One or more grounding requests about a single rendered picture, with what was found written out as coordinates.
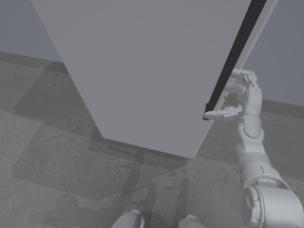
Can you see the left robot thigh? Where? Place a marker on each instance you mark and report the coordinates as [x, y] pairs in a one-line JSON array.
[[129, 220]]

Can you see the fridge door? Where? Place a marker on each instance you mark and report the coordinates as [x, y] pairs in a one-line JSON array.
[[146, 69]]

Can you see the right robot hand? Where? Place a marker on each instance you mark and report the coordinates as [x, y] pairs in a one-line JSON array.
[[249, 100]]

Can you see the right robot shin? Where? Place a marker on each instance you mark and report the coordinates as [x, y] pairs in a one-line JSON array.
[[190, 217]]

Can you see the handle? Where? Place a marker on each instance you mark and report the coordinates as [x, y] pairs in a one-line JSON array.
[[248, 23]]

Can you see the right robot upper arm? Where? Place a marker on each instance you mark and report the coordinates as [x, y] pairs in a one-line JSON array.
[[271, 207]]

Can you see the right robot forearm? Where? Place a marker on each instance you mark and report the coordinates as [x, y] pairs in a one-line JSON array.
[[252, 160]]

